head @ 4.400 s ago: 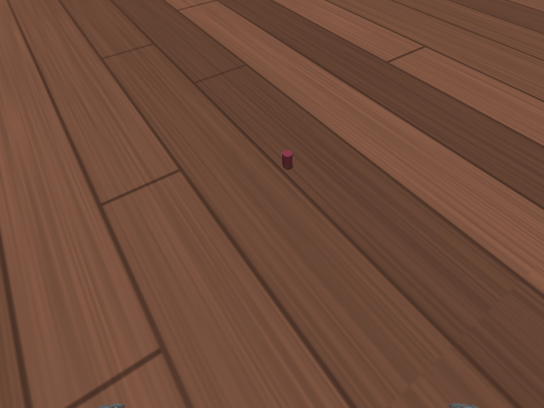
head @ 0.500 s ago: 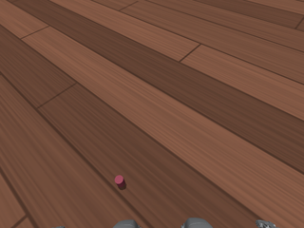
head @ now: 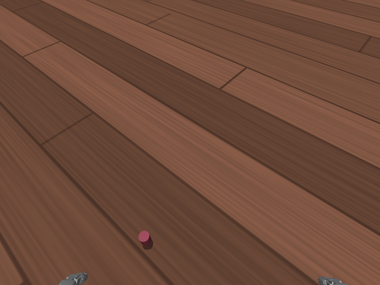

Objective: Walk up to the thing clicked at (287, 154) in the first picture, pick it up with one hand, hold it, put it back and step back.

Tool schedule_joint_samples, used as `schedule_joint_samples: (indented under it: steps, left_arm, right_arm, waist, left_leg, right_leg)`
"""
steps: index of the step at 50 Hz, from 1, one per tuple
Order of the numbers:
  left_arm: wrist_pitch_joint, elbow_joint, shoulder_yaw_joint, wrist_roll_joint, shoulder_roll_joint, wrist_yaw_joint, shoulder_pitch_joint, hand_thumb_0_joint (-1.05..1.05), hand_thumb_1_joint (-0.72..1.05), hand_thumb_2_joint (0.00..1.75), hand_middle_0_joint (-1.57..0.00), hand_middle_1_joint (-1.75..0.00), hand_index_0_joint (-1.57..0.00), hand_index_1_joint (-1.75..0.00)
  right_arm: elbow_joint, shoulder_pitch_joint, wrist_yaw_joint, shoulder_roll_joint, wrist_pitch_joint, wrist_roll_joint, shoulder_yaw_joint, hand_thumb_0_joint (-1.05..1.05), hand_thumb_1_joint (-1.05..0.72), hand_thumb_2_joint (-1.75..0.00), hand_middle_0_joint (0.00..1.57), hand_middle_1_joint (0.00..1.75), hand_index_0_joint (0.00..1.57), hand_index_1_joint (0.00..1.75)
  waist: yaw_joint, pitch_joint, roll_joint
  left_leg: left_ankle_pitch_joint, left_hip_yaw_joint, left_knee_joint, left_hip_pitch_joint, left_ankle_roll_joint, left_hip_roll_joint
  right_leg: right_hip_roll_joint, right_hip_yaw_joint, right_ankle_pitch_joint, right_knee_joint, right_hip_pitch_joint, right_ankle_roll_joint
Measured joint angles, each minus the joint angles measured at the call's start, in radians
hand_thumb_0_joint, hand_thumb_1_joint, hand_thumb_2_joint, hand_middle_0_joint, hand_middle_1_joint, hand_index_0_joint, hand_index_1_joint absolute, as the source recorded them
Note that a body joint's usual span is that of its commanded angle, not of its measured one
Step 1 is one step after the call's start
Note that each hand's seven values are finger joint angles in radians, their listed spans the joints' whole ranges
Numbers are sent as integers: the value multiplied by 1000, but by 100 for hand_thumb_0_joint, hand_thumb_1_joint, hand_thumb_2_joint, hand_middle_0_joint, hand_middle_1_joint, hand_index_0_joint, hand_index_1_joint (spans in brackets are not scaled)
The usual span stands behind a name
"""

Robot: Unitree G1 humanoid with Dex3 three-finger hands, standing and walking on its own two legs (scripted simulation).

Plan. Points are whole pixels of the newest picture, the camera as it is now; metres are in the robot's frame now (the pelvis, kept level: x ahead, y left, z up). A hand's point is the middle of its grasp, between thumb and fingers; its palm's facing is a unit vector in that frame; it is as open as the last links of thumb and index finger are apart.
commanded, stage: walk up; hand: left
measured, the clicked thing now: (145, 238) +0.42 +0.26 -0.74
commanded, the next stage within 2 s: stand in 0.66 s
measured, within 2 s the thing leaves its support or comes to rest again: neither
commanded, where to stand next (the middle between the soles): +0.04 +0.01 m, yaw +1 degrees
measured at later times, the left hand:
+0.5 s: hand out of the picture +0.08 +0.25 -0.15, palm faces +0.00 -0.94 -0.33, open 7.4 cm
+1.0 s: hand out of the picture +0.10 +0.25 -0.15, palm faces -0.02 -0.94 -0.34, open 7.4 cm
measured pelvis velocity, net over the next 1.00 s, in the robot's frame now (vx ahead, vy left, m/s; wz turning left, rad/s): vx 0.01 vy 0.00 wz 0.01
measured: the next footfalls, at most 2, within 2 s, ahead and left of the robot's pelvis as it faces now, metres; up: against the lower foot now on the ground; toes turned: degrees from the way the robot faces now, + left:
none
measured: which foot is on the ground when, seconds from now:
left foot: down 0.00-1.00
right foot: down 0.00-1.00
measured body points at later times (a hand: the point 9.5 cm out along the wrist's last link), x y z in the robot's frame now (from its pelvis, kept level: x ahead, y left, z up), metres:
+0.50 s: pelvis +0.01 +0.00 +0.00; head +0.02 +0.00 +0.45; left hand +0.08 +0.30 -0.13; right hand +0.09 -0.30 -0.14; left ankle +0.01 +0.13 -0.75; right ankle +0.02 -0.13 -0.75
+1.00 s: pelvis +0.01 +0.00 +0.00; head +0.02 +0.00 +0.45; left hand +0.10 +0.30 -0.13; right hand +0.10 -0.30 -0.13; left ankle +0.01 +0.13 -0.75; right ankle +0.02 -0.13 -0.75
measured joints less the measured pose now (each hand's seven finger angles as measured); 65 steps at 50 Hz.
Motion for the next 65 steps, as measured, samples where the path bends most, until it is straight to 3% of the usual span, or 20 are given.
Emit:
schedule_joint_samples:
  steps: [33,65]
  left_arm:
    - [3,2,15,8,-9,4,33,1,90,90,-20,-30,-20,-30]
    - [3,-13,-1,5,1,7,59,1,90,90,-20,-30,-20,-30]
  right_arm:
    - [-2,22,-2,24,10,-4,-6,1,-91,-90,20,30,20,30]
    - [-13,28,-4,21,7,-9,-3,1,-91,-90,20,30,20,30]
  waist:
    - [2,-4,5]
    - [3,-7,8]
  left_leg:
    - [0,-7,-28,21,0,-2]
    - [4,-12,-54,43,-15,7]
  right_leg:
    - [-1,-9,2,-36,28,3]
    - [8,-14,-10,-38,40,-10]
